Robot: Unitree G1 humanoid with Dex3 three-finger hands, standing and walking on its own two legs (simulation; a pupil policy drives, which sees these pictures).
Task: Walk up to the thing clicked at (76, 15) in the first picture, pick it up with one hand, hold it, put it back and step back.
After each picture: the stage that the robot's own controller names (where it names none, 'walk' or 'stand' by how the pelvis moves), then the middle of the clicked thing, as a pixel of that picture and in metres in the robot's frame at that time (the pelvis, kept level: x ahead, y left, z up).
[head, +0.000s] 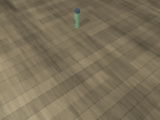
stand; (77, 18) +1.76 +0.03 -0.66
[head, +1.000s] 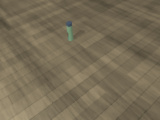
walk; (69, 31) +1.63 +0.20 -0.64
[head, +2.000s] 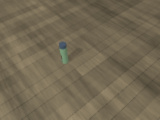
walk; (63, 53) +1.11 +0.22 -0.65
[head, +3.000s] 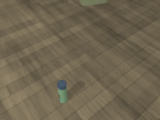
walk; (62, 92) +0.68 +0.16 -0.64
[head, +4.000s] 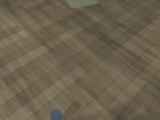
walk; out of the picture +0.42 +0.12 -0.63
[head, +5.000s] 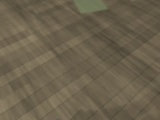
stand; out of the picture +0.37 +0.13 -0.64
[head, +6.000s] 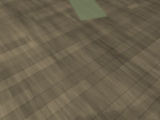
stand; out of the picture +0.37 +0.13 -0.66
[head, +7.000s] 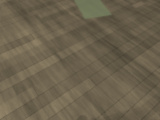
stand; out of the picture +0.36 +0.12 -0.66
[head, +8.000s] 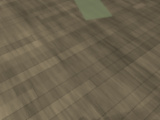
stand; out of the picture +0.35 +0.12 -0.66
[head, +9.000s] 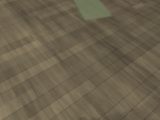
stand; out of the picture +0.35 +0.12 -0.66
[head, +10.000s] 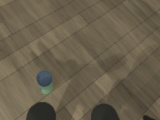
go down; (45, 83) +0.41 +0.14 -0.41
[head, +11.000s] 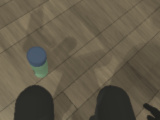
go down; (39, 64) +0.43 +0.16 -0.27
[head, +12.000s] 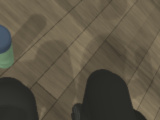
close in; (1, 50) +0.42 +0.20 -0.17
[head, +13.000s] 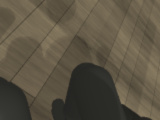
close; out of the picture +0.43 +0.22 -0.16
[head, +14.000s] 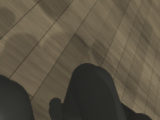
lift; out of the picture +0.40 +0.22 -0.17
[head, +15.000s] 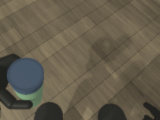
lift; (29, 88) +0.31 +0.16 +0.00
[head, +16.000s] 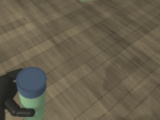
hold; (33, 100) +0.29 +0.15 +0.01
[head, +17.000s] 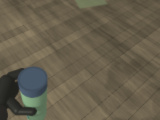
hold; (35, 99) +0.29 +0.15 +0.02
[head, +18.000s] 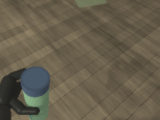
crouch; (37, 99) +0.29 +0.14 +0.02
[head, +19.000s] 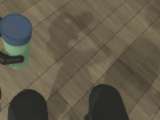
crouch; (17, 47) +0.44 +0.16 -0.06
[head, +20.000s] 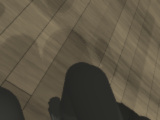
lower; out of the picture +0.43 +0.24 -0.17
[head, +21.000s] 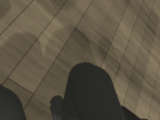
lower; out of the picture +0.44 +0.24 -0.16
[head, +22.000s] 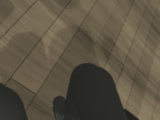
lower; out of the picture +0.43 +0.24 -0.16
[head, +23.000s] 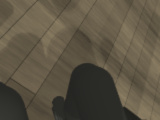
lower; out of the picture +0.42 +0.24 -0.16
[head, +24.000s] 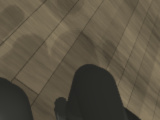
loosen; out of the picture +0.41 +0.23 -0.17
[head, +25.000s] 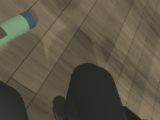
withdraw; (3, 33) +0.51 +0.12 -0.26
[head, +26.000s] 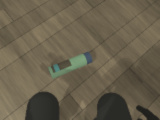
walk; (70, 64) +0.51 +0.04 -0.44
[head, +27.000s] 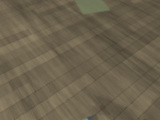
stand; out of the picture +0.43 +0.00 -0.68
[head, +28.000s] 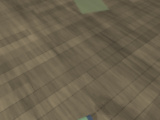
stand; out of the picture +0.44 +0.01 -0.69
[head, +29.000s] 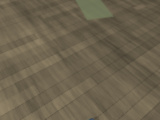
stand; out of the picture +0.45 -0.01 -0.73
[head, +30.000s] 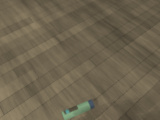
walk; (78, 109) +0.49 +0.02 -0.72
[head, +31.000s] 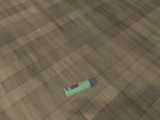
walk; (78, 87) +0.63 -0.03 -0.72
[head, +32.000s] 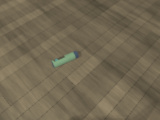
walk; (65, 59) +0.93 +0.12 -0.71
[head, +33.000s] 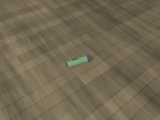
stand; (78, 61) +1.09 -0.02 -0.73
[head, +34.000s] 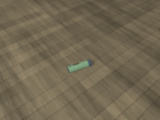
stand; (79, 66) +1.08 +0.01 -0.75
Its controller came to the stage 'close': yes
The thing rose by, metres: 0.67
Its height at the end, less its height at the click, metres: -0.09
